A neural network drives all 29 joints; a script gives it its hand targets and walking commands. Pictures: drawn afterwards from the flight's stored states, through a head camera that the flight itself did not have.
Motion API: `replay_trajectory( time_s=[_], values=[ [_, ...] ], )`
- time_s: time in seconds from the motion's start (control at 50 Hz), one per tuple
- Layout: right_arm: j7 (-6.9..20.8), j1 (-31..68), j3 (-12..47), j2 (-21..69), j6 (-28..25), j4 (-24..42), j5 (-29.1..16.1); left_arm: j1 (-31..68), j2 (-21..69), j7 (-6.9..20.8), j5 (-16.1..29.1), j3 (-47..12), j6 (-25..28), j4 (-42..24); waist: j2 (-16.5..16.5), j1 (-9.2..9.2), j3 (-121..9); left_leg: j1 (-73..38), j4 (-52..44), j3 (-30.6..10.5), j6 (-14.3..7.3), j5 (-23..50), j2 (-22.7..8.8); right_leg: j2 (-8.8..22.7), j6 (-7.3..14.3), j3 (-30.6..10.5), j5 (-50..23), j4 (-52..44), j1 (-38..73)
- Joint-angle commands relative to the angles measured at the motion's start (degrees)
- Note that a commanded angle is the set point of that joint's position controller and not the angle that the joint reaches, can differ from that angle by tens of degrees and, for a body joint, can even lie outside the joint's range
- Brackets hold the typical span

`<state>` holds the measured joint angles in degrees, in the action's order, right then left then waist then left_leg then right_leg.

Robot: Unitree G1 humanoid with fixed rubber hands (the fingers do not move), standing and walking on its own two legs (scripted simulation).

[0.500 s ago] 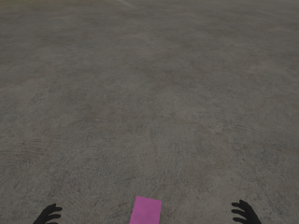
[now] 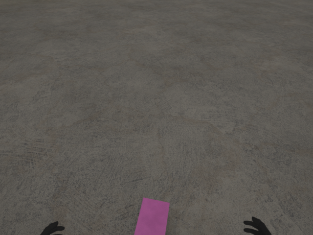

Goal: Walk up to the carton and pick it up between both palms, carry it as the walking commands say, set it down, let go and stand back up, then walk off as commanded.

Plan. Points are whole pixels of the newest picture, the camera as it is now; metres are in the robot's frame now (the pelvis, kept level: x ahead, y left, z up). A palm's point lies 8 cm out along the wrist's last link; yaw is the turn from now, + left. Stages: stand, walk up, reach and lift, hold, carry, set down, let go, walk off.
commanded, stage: walk off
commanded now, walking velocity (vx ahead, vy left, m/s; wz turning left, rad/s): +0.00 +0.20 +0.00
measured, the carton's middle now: (152, 224) +0.39 +0.03 -0.68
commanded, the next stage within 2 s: none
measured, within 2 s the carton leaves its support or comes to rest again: neither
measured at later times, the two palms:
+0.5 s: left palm out of the picture +0.11 +0.31 -0.10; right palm out of the picture +0.13 -0.26 -0.09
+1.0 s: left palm out of the picture +0.08 +0.25 -0.06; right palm out of the picture +0.11 -0.27 -0.15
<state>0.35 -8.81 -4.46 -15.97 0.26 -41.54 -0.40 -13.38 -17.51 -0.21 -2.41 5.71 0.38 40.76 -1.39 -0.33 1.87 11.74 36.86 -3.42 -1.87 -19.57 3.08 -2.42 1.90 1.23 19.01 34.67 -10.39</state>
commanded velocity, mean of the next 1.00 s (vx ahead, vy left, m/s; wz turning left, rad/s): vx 0.00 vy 0.20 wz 0.00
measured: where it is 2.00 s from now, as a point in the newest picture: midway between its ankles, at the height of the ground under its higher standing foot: outside the picture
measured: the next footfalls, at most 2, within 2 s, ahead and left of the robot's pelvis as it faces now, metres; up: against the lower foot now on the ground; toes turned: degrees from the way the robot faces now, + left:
right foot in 0.66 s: +0.00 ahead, -0.08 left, +0.00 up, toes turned -3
left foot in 1.34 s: +0.04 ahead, +0.18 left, +0.00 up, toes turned -5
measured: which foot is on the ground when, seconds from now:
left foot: down 0.00-0.66, up 0.68-1.00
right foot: down 0.00-0.30, up 0.32-0.64, down 0.66-1.00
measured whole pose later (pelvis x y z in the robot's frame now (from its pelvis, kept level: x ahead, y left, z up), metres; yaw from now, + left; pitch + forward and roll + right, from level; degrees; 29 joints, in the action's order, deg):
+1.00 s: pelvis +0.00 -0.02 +0.01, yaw -1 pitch +0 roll +5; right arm 0.5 -8.9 -4.5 -16.0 5.5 -44.2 -0.4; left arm -14.8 -11.1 -3.5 -2.4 5.7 -1.7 43.5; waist -4.6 -0.4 4.5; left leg 25.8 61.6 -6.8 2.4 -25.4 5.3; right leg 1.7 4.8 2.0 23.4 36.6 -13.0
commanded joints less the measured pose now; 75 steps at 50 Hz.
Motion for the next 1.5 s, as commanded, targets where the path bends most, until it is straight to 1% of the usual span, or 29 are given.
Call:
replay_trajectory(
  time_s=[0.0,0.18,0.22,0.24,0.26,0.28,0.38,0.52,0.56,0.6,0.62,0.64,0.66,0.68,0.7,0.72,0.8,0.84,1.08,1.2,1.24,1.26,1.28,1.3,1.32,1.36,1.38,1.42,1.48],
  values=[
    [1.36,-2.32,1.02,-6.13,2.58,0.44,1.91,2.95,-9.95,-0.83,1.62,-0.09,-1.46,-1.34,3.95,0.14,5.67,4.43,-9.56,-4.18,0.19,2.31,-3.56,15.83,2.71,-18.83,-0.22,-15.23,-10.42],
    [1.66,-6.21,-0.08,-5.67,3.35,-0.89,2.89,3.78,-10.21,-2.53,1.27,1.35,-2.23,-1.40,7.29,2.04,2.61,2.06,1.08,-1.36,0.38,-0.48,-3.19,23.34,8.02,-22.78,-10.09,-13.84,-11.21],
    [1.93,-6.80,-0.28,-6.55,3.12,-1.57,2.53,3.80,-9.70,-2.47,1.16,1.25,-2.19,-1.66,4.38,1.88,1.87,1.38,-3.35,-2.51,-0.26,2.12,-2.80,20.34,6.14,-18.66,-11.31,-10.52,-10.58],
    [1.96,-7.38,-0.44,-7.64,2.85,-1.58,2.93,4.80,-8.99,-2.37,1.67,0.91,-2.27,-1.73,-0.25,3.44,2.13,0.69,-11.55,-8.99,-0.81,4.10,-6.34,16.60,3.96,-14.87,-9.09,-5.01,-12.09],
    [1.74,-6.56,-0.30,-9.12,2.76,-1.51,2.70,2.71,-7.08,-2.17,2.26,1.10,-2.64,-2.06,-11.80,1.19,0.33,0.37,-21.01,-18.55,-3.50,13.60,-12.65,6.08,-0.39,-4.31,3.18,6.10,-11.90],
    [1.71,-3.65,0.30,-8.44,2.94,-0.76,1.82,2.39,-6.46,-2.75,2.20,0.71,-3.32,-1.64,-15.39,0.42,1.24,3.23,-23.16,-22.23,-5.24,22.15,-15.69,0.55,-2.70,0.24,17.15,16.58,-12.13],
    [0.60,-3.51,0.54,-7.16,3.56,0.63,1.92,4.23,-5.37,-2.74,2.52,0.30,-3.71,-1.97,-7.57,1.77,0.16,0.82,-17.41,-12.85,-7.75,36.74,-12.08,1.88,-3.09,-0.65,15.22,33.26,-15.32],
    [0.17,-7.43,0.89,-6.97,4.49,-1.22,2.34,6.00,-3.77,-3.00,3.59,-0.56,-2.98,-3.44,-10.39,3.41,-0.56,-6.86,-14.00,-14.08,-10.34,38.59,-10.64,2.87,-3.30,1.06,21.35,14.12,-14.29],
    [0.34,-4.25,1.02,-6.63,4.58,-0.97,2.61,3.07,-4.25,-3.19,3.60,-0.54,-2.22,-1.90,-7.54,1.30,-2.72,-3.71,-10.82,-12.12,-8.42,38.64,-8.79,3.32,-2.33,1.09,11.81,1.33,-6.05],
    [-0.21,-0.79,0.91,-6.16,3.87,0.30,2.02,-8.28,-5.16,-3.62,2.93,0.16,-1.62,1.88,-3.95,-4.04,-7.31,0.72,-2.80,-9.00,-4.20,34.19,-7.19,7.43,-1.54,-2.05,-8.01,-16.20,7.64],
    [-0.41,0.19,0.63,-3.93,3.30,1.55,1.45,-10.75,-10.50,-3.84,2.19,1.37,-1.27,2.86,11.25,-4.08,-7.35,16.37,9.54,-4.16,0.22,8.57,0.20,20.18,2.34,-18.18,-26.07,-17.86,19.06],
    [-0.79,-0.98,0.03,-4.65,3.65,2.00,3.31,-9.61,-14.04,-3.81,2.06,1.78,-1.57,2.29,15.35,-1.59,-4.11,24.39,21.52,-3.05,3.21,-16.00,2.95,31.65,6.98,-28.19,-44.27,-15.41,14.98],
    [-0.33,1.76,-0.37,-7.12,4.21,2.31,3.65,-9.96,-12.86,-3.92,1.81,2.12,-1.88,2.56,9.06,-3.26,-2.61,22.77,28.37,-6.92,3.35,-14.61,1.54,31.23,9.43,-25.97,-46.66,-14.20,8.97],
    [-0.04,0.93,-0.70,-8.24,4.67,0.52,2.94,-8.50,-10.75,-3.74,1.14,1.74,-1.98,1.98,6.76,-3.48,0.48,23.70,30.16,-7.87,3.68,-12.61,2.21,28.76,8.85,-24.29,-43.36,-14.24,5.39],
    [0.42,0.30,-0.48,-6.62,4.96,0.10,2.76,-6.10,-8.77,-3.46,1.31,1.40,-1.82,1.92,5.29,-1.76,1.85,23.65,31.71,-7.19,4.24,-9.24,0.85,25.81,8.62,-18.66,-42.30,-13.85,4.39],
    [0.65,-2.59,-0.45,-5.24,5.09,-1.11,2.84,-4.55,-6.02,-3.57,1.30,0.86,-1.99,1.70,5.00,-0.09,0.51,23.66,32.64,-5.76,5.31,-7.68,0.15,23.92,8.33,-15.91,-45.26,-12.38,6.50],
    [0.19,-4.24,-0.68,-5.63,5.25,-2.30,2.53,-8.68,-5.38,-3.54,1.64,0.78,-1.20,3.04,8.96,-1.74,-3.45,23.47,32.76,-5.84,6.92,-4.04,1.46,21.47,1.98,-12.10,-62.25,-7.47,11.87],
    [0.27,-3.22,-0.27,-4.64,5.62,-2.14,2.13,-8.83,-7.16,-3.51,1.82,1.36,-1.32,3.40,12.69,-2.01,-3.92,24.32,32.32,-5.33,7.43,-3.51,1.14,21.81,1.58,-11.78,-60.90,-7.59,13.75],
    [-0.18,0.41,0.63,-2.60,5.55,-0.85,1.98,-8.68,-6.15,-3.37,1.20,2.38,-1.26,3.91,12.77,-2.56,-0.80,23.18,26.09,-1.72,7.52,-6.60,-2.33,27.01,10.90,-13.96,-50.33,-11.19,9.65],
    [0.58,-1.41,1.26,-1.79,4.58,-0.40,1.75,-2.58,-8.10,-2.78,1.21,2.80,-1.47,2.30,16.33,-0.85,-1.48,12.52,8.01,2.01,6.44,-4.87,-5.92,23.04,7.89,-10.37,-41.59,-9.39,4.99],
    [0.84,-3.86,1.33,-1.49,4.14,-1.67,1.62,-1.37,-8.65,-2.43,1.10,2.99,-2.17,1.69,16.67,-0.71,-3.38,7.10,-0.76,4.70,5.55,-4.94,-4.48,20.73,6.49,-9.26,-39.61,-5.65,4.38],
    [0.82,-7.12,1.41,-1.24,3.71,-2.75,1.91,0.50,-8.53,-2.37,1.45,2.57,-2.43,1.01,15.27,1.39,-4.20,-0.47,-8.26,6.66,4.43,0.39,-3.12,19.47,4.98,-7.96,-38.36,-2.83,0.09],
    [0.58,-11.02,0.53,-4.72,2.86,-3.83,2.48,0.36,-6.79,-2.10,1.52,2.13,-2.67,0.58,5.41,3.84,-6.07,-7.46,-15.57,1.73,2.42,12.73,-5.41,16.17,1.89,-5.26,-30.50,5.50,-4.52],
    [0.56,-11.92,-0.26,-10.48,2.46,-4.38,2.94,-2.60,-2.68,-1.86,1.63,1.45,-2.47,-0.52,-15.88,2.44,-7.73,-11.34,-17.75,-18.86,-4.53,37.10,-18.48,4.34,-2.47,2.24,0.09,22.67,-14.18],
    [0.50,-10.23,1.12,-8.89,2.15,-4.05,1.45,-0.04,1.08,-2.70,1.80,-0.24,-3.52,-0.78,-15.52,2.06,-6.51,-3.96,-16.04,-19.40,-9.38,53.09,-20.18,0.64,-2.42,-1.78,26.42,30.24,-14.56],
    [-0.28,-6.28,0.34,-9.24,2.30,-3.62,1.99,0.74,-2.84,-2.68,2.24,0.57,-3.78,-1.49,-7.40,0.45,-2.91,6.48,-16.55,-12.63,-11.76,36.05,-18.82,2.73,-1.79,-4.11,22.14,32.31,-10.76],
    [-0.55,-3.95,0.14,-9.01,2.54,-3.08,2.24,-0.13,-3.24,-2.67,2.37,0.62,-3.41,-0.71,-11.15,-0.27,-0.92,5.45,-16.92,-12.95,-11.32,28.93,-16.71,3.22,-2.45,-1.72,20.68,29.36,-12.46],
    [-0.32,-2.32,1.07,-4.88,3.25,-2.24,2.64,-0.56,-4.27,-2.65,2.21,0.68,-2.89,1.13,-11.58,0.27,-0.92,2.56,-15.55,-9.74,-8.87,29.44,-11.37,2.77,-2.80,1.12,17.98,25.01,-12.47],
    [0.11,-5.44,1.16,-5.02,3.40,-3.27,3.00,1.03,-3.37,-2.95,2.55,0.42,-2.97,0.34,-10.47,1.86,-3.41,1.03,-13.20,-11.42,-9.69,35.35,-11.43,3.16,-2.31,1.81,20.02,15.77,-9.62]
  ],
)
